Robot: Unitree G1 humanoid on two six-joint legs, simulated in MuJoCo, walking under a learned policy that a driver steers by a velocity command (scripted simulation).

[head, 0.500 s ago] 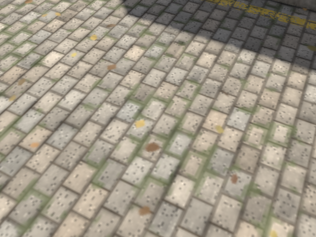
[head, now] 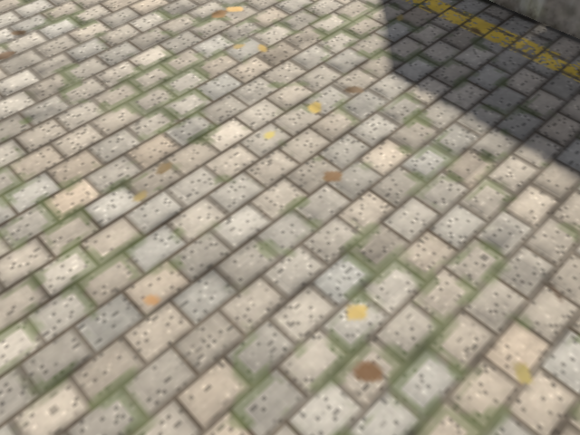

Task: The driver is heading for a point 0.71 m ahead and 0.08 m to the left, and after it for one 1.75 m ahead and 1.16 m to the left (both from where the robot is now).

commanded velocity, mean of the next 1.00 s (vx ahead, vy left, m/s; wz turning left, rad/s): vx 0.48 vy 0.00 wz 0.19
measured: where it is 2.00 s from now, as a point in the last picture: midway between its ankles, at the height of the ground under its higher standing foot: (281, 370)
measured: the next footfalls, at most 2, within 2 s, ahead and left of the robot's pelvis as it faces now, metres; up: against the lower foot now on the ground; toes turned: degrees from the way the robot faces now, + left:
left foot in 0.16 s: +0.23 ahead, +0.09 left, +0.00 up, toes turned +11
right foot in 0.72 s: +0.58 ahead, +0.03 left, +0.00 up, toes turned +11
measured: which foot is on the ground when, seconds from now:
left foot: up 0.00-0.14, down 0.16-0.74, up 0.76-1.00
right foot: down 0.00-0.16, up 0.18-0.70, down 0.72-1.00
